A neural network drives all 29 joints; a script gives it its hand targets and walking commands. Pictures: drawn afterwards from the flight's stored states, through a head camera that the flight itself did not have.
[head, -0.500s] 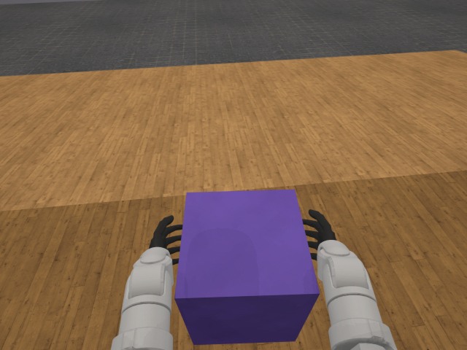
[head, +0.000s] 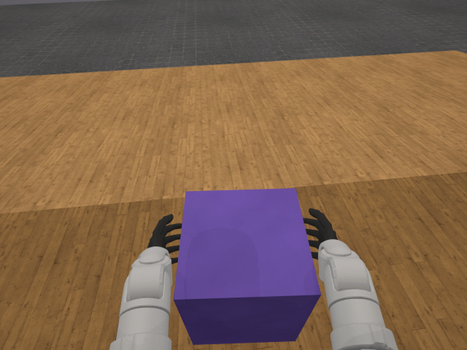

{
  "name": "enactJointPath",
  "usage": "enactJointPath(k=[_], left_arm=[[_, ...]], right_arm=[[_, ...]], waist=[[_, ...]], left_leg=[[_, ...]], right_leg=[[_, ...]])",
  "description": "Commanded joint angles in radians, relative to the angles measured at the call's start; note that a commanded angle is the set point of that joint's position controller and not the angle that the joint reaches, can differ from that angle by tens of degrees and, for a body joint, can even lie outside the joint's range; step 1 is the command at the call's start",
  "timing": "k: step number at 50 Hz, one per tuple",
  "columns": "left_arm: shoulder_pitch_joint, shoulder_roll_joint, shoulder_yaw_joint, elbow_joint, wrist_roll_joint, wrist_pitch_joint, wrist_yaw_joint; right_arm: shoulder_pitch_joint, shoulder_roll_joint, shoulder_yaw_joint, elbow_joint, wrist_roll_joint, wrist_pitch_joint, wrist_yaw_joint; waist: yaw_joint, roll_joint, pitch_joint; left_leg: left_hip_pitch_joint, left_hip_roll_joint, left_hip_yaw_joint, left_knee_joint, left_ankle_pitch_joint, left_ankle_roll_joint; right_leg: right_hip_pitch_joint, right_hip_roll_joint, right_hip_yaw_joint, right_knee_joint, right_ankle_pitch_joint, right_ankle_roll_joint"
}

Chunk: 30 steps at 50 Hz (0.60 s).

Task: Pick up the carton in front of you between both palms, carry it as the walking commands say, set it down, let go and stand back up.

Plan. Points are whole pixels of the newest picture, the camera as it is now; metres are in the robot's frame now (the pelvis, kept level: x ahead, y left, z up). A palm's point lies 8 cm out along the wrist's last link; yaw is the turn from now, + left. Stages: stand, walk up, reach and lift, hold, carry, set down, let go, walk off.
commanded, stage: reach and lift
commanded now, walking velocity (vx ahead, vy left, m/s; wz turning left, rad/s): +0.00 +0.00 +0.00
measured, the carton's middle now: (242, 269) +0.30 +0.00 -0.04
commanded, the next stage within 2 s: hold in 0.24 s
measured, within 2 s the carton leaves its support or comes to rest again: neither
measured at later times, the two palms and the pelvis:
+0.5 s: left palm (155, 252) +0.28 +0.15 +0.05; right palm (331, 245) +0.28 -0.15 +0.05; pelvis +0.00 +0.00 +0.00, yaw +0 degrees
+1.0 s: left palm (156, 249) +0.29 +0.15 +0.05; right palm (330, 242) +0.29 -0.15 +0.05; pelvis +0.00 +0.00 +0.00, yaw +0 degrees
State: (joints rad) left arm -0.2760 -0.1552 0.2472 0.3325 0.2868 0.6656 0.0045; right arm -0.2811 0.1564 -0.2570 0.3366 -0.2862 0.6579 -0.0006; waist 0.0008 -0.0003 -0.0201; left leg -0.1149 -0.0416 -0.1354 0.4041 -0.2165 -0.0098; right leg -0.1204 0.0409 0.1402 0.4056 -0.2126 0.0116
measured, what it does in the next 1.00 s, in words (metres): stands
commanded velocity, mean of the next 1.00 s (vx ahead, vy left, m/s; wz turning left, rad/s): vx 0.06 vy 0.00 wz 0.00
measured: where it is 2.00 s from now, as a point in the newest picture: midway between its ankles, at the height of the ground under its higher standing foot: (241, 319)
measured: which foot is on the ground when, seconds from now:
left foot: down 0.00-1.00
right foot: down 0.00-1.00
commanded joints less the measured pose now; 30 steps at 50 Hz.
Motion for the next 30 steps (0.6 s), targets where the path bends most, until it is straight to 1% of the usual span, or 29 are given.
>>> enactJointPath(k=[1,11,13,16,17,20,23,30], left_arm=[[-0.472,-0.957,-0.545,-0.038,-0.257,-0.026,-0.251],[-0.464,-0.947,-0.557,-0.076,-0.268,-0.003,-0.251],[-0.47,-0.952,-0.578,-0.1,-0.28,0.002,-0.252],[-0.47,-0.952,-0.626,-0.166,-0.31,0.023,-0.247],[-0.462,-0.943,-0.625,-0.172,-0.31,0.034,-0.244],[-0.437,-0.911,-0.58,-0.14,-0.284,0.063,-0.24],[-0.457,-0.908,-0.549,-0.106,-0.263,0.071,-0.245],[-0.543,-0.937,-0.563,-0.107,-0.278,0.058,-0.254]], right_arm=[[-0.456,0.953,0.545,-0.02,0.253,-0.018,0.252],[-0.446,0.946,0.555,-0.056,0.263,0.006,0.25],[-0.448,0.951,0.573,-0.081,0.273,0.012,0.25],[-0.444,0.952,0.622,-0.148,0.302,0.034,0.244],[-0.436,0.944,0.623,-0.154,0.303,0.045,0.241],[-0.418,0.913,0.584,-0.124,0.28,0.074,0.238],[-0.443,0.904,0.551,-0.096,0.263,0.08,0.244],[-0.526,0.929,0.56,-0.092,0.271,0.069,0.255]], waist=[[0.001,0.0,-0.247],[0.002,0.0,-0.225],[-0.001,0.0,-0.239],[-0.005,0.0,-0.275],[-0.004,0.001,-0.266],[0.0,0.001,-0.177],[0.0,0.0,-0.124],[-0.001,0.001,-0.177]], left_leg=[[0.066,-0.055,0.064,-0.055,0.234,-0.012],[0.078,-0.056,0.064,-0.066,0.228,-0.012],[0.089,-0.055,0.064,-0.067,0.238,-0.013],[0.118,-0.054,0.06,-0.071,0.291,-0.014],[0.12,-0.054,0.059,-0.076,0.291,-0.013],[0.093,-0.054,0.061,-0.099,0.204,-0.008],[0.069,-0.052,0.065,-0.106,0.118,-0.005],[0.074,-0.048,0.069,-0.088,0.104,-0.004]], right_leg=[[0.089,0.056,-0.063,-0.05,0.237,0.008],[0.097,0.055,-0.062,-0.064,0.233,0.008],[0.107,0.056,-0.062,-0.066,0.242,0.008],[0.138,0.057,-0.06,-0.074,0.297,0.011],[0.142,0.057,-0.059,-0.079,0.299,0.012],[0.122,0.054,-0.061,-0.099,0.212,0.01],[0.094,0.051,-0.067,-0.105,0.123,0.006],[0.093,0.049,-0.073,-0.089,0.103,0.002]])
